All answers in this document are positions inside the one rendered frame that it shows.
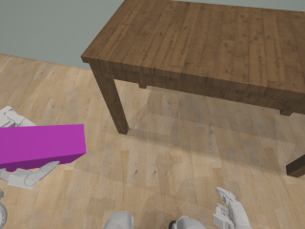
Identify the robot left hand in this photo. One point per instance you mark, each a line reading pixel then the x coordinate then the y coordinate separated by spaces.
pixel 21 178

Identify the left robot thigh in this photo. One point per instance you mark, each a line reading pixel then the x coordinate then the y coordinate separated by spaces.
pixel 120 220

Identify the sponge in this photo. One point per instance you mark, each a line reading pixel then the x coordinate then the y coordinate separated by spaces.
pixel 31 147

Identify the table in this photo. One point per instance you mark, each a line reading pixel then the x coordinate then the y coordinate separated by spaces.
pixel 248 55

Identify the right robot shin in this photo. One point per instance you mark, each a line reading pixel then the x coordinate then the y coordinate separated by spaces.
pixel 183 217

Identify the robot right hand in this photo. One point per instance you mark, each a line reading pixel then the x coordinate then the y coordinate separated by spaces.
pixel 231 217

